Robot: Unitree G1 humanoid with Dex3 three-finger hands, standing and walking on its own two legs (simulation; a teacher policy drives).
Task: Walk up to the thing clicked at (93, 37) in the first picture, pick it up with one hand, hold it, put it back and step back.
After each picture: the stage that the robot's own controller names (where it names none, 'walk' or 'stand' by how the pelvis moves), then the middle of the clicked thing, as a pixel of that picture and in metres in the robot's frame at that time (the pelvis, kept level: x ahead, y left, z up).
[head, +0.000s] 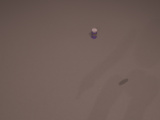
stand; (94, 33) +1.57 -0.10 -0.72
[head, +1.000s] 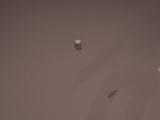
walk; (78, 45) +1.43 +0.17 -0.69
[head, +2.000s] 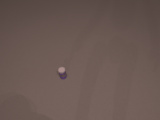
walk; (62, 73) +0.90 +0.28 -0.72
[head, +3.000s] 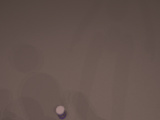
walk; (61, 112) +0.53 +0.24 -0.71
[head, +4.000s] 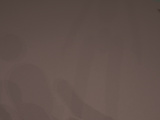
stand; out of the picture +0.41 +0.21 -0.72
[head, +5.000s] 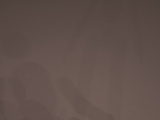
stand; out of the picture +0.39 +0.20 -0.73
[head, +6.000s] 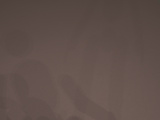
stand; out of the picture +0.38 +0.20 -0.73
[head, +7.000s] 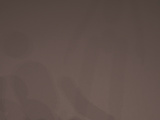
stand; out of the picture +0.38 +0.20 -0.73
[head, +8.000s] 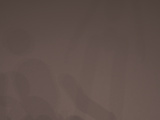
go down; out of the picture +0.37 +0.20 -0.73
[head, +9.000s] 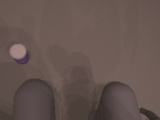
go down; (20, 54) +0.45 +0.26 -0.33
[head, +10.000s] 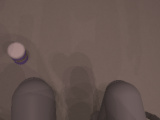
approach; (18, 54) +0.45 +0.28 -0.29
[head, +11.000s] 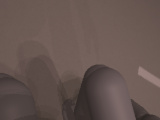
close in; out of the picture +0.42 +0.32 -0.22
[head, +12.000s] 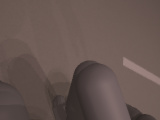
close; out of the picture +0.42 +0.33 -0.22
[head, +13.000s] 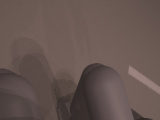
lift; out of the picture +0.39 +0.30 -0.21
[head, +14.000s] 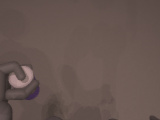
lift; (25, 84) +0.34 +0.20 -0.01
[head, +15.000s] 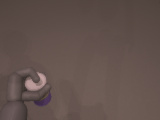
hold; (39, 90) +0.34 +0.17 +0.00
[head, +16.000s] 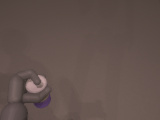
hold; (39, 92) +0.33 +0.17 -0.01
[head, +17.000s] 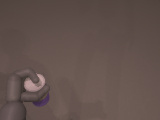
crouch; (37, 90) +0.33 +0.18 -0.01
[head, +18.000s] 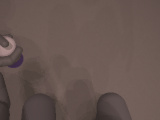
crouch; (9, 53) +0.44 +0.24 -0.09
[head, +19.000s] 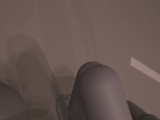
lower; out of the picture +0.41 +0.33 -0.23
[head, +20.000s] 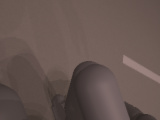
lower; out of the picture +0.41 +0.34 -0.22
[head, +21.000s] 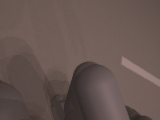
lower; out of the picture +0.41 +0.34 -0.23
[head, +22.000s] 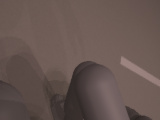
lower; out of the picture +0.41 +0.34 -0.23
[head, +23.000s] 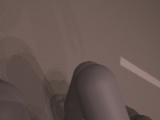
loosen; out of the picture +0.41 +0.34 -0.23
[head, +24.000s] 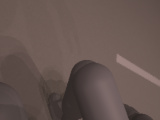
withdraw; out of the picture +0.40 +0.33 -0.23
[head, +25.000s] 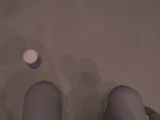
walk; (32, 59) +0.46 +0.27 -0.34
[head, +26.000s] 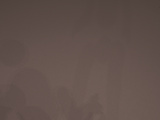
stand; out of the picture +0.38 +0.20 -0.66
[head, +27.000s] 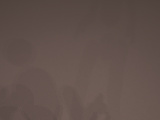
stand; out of the picture +0.40 +0.22 -0.67
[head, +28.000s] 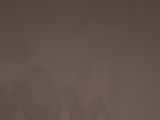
stand; out of the picture +0.39 +0.22 -0.67
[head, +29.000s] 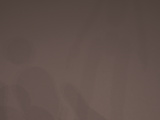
stand; out of the picture +0.42 +0.21 -0.72
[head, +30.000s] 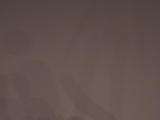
stand; out of the picture +0.37 +0.21 -0.73
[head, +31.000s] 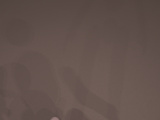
walk; out of the picture +0.40 +0.21 -0.72
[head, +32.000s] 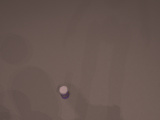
walk; (64, 92) +0.59 +0.22 -0.71
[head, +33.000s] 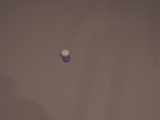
walk; (65, 56) +0.93 +0.19 -0.69
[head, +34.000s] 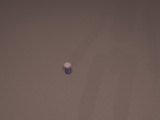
stand; (67, 68) +1.01 +0.20 -0.71
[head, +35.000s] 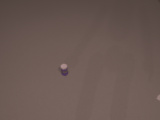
stand; (64, 69) +1.01 +0.21 -0.73
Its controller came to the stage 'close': yes
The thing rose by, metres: 0.70
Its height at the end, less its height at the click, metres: +0.00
